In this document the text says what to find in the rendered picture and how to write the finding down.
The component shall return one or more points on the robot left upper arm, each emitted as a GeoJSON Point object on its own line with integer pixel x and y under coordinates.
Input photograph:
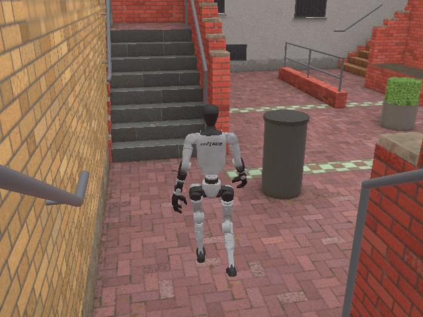
{"type": "Point", "coordinates": [187, 151]}

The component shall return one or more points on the left robot forearm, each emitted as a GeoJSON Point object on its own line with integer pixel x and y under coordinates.
{"type": "Point", "coordinates": [180, 180]}

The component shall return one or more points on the robot left hand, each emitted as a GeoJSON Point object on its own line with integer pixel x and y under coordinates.
{"type": "Point", "coordinates": [175, 204]}

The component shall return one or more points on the right robot forearm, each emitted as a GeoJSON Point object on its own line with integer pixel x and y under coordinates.
{"type": "Point", "coordinates": [241, 171]}

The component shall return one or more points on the right robot foot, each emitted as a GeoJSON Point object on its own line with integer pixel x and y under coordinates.
{"type": "Point", "coordinates": [231, 271]}

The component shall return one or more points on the humanoid robot head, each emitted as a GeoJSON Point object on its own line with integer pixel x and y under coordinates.
{"type": "Point", "coordinates": [210, 114]}

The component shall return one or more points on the robot right upper arm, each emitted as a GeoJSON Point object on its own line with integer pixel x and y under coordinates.
{"type": "Point", "coordinates": [234, 147]}

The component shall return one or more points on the robot right hand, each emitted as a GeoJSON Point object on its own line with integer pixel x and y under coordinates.
{"type": "Point", "coordinates": [244, 182]}

